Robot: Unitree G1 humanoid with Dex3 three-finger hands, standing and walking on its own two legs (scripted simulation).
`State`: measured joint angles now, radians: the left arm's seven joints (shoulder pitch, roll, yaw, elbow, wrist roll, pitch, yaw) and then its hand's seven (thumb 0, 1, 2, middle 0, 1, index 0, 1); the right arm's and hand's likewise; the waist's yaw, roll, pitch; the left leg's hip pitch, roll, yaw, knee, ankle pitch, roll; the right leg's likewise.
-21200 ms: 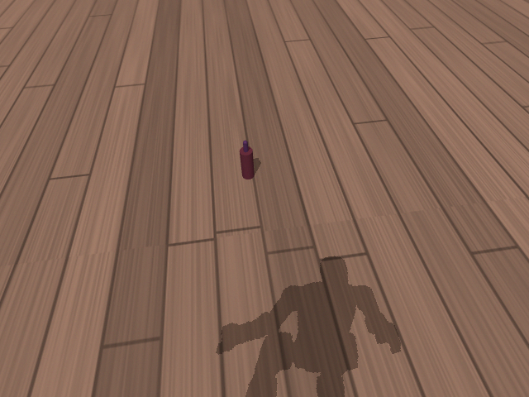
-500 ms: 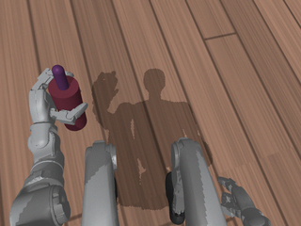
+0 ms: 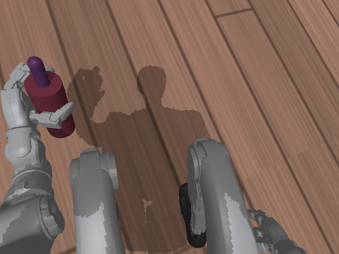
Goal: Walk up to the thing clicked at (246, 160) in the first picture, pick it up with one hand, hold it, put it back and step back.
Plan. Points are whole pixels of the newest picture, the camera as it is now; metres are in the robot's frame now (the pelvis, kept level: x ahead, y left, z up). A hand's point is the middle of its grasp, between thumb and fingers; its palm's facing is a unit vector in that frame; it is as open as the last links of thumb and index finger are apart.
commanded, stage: crouch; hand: left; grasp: from the side
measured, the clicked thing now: (50, 100) +0.44 +0.24 -0.06
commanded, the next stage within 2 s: lower in 0.36 s
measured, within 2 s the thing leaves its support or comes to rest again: neither
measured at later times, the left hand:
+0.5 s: hand (57, 106) +0.44 +0.24 -0.10, palm faces +0.16 -0.99 -0.02, open 9.9 cm
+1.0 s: hand (64, 111) +0.45 +0.24 -0.17, palm faces +0.17 -0.99 +0.00, open 9.9 cm
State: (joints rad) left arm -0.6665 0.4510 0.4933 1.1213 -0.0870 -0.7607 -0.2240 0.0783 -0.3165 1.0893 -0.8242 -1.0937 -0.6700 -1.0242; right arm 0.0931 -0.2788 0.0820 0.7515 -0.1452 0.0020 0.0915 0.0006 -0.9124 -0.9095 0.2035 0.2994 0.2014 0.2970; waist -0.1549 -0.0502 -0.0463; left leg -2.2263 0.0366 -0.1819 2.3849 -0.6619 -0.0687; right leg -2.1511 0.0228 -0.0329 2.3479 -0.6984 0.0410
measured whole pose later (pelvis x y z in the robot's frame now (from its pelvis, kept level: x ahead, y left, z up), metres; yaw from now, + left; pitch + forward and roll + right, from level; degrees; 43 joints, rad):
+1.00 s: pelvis +0.00 +0.02 -0.04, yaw -6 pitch +20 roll -12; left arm -0.64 0.64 0.51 1.21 -0.08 -0.90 -0.14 0.08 -0.32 1.10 -0.83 -1.08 -0.68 -1.01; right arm -0.05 -0.34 0.29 0.65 -0.26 0.04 0.14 0.00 -0.92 -0.91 0.21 0.30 0.20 0.30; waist -0.23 -0.17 0.17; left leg -2.26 0.01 -0.32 2.59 -0.69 -0.07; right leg -2.13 0.06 -0.12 2.45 -0.69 0.07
